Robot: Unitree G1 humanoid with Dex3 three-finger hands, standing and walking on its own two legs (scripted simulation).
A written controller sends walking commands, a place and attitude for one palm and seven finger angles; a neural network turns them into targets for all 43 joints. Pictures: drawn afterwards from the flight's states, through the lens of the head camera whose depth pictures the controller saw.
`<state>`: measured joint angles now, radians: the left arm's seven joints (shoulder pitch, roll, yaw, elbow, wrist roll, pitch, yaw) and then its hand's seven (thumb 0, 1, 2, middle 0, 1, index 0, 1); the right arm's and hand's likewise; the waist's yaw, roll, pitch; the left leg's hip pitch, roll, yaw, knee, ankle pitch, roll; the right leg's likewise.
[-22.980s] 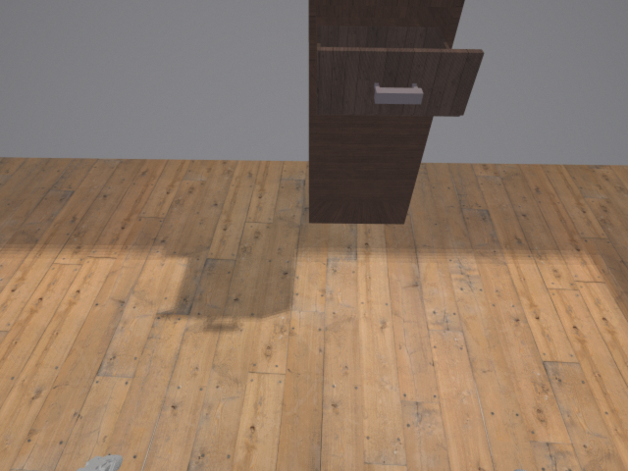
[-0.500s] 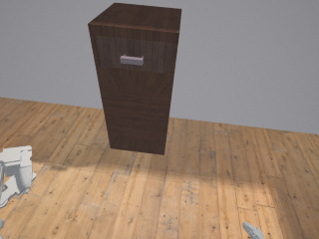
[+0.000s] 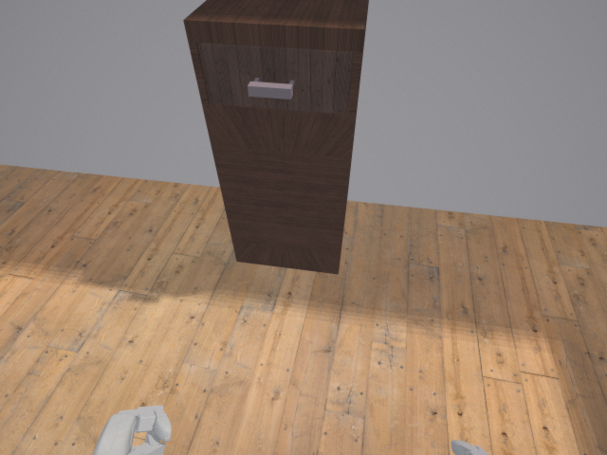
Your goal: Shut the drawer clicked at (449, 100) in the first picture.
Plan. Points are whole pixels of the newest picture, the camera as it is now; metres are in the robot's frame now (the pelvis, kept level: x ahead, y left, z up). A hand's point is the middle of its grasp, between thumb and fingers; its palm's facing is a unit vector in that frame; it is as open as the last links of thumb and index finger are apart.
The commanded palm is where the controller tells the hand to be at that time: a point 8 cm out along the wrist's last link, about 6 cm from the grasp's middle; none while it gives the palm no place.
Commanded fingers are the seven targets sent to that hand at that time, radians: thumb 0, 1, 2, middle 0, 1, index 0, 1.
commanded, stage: let the arm hang, fingers relaxed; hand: left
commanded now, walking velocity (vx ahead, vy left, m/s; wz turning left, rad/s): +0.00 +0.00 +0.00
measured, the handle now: (272, 86) +0.94 +0.10 +0.05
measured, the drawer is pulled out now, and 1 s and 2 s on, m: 0.00 0.00 0.00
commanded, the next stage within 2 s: look to check the result in 0.90 s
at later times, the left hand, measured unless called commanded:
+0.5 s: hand out of the picture -0.03 +0.20 -0.15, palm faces +0.02 -0.97 -0.24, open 6.5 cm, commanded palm none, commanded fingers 0.00 0.90 0.90 -0.20 -0.30 -0.20 -0.30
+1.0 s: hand out of the picture +0.05 +0.19 -0.14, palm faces +0.00 -0.97 -0.24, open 7.4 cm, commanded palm none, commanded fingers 0.00 0.90 0.90 -0.20 -0.30 -0.20 -0.30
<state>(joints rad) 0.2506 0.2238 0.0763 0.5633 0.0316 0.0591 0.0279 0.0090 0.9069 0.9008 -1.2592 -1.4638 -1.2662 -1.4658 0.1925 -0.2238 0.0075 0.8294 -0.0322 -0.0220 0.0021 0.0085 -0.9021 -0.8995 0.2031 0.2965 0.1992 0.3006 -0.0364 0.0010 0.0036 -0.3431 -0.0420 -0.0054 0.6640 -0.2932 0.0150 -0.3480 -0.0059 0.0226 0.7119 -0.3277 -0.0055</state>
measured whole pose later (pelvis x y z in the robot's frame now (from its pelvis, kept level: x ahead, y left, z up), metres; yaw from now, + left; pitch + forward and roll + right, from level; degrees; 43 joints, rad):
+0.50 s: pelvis +0.00 +0.00 +0.02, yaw +0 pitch -1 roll +0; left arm 0.30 0.20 0.02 1.13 0.01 0.02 0.02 0.01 0.91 0.90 -0.35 -0.48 -0.36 -0.47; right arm 0.31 -0.17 -0.02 1.11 -0.02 0.01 -0.02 0.00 -0.90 -0.90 0.20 0.30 0.20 0.30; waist 0.00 0.02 0.06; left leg -0.24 -0.01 -0.02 0.43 -0.17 0.01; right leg -0.23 0.02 0.02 0.43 -0.18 -0.01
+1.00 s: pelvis +0.00 +0.00 +0.02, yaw -1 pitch -2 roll +0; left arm 0.18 0.21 0.02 1.11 0.01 0.00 0.02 0.01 0.91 0.90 -0.20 -0.30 -0.21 -0.30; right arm 0.22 -0.20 -0.02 1.11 -0.02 0.00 -0.02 0.00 -0.91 -0.90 0.20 0.30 0.20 0.30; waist -0.01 0.01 0.06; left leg -0.20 0.00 -0.01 0.40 -0.17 0.00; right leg -0.19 0.03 0.02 0.40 -0.18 -0.02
